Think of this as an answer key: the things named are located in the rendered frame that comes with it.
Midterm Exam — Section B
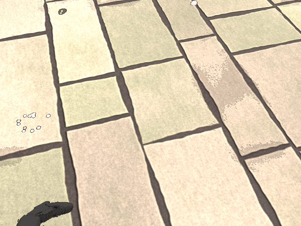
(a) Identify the robot left hand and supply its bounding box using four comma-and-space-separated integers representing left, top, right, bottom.
16, 201, 73, 226

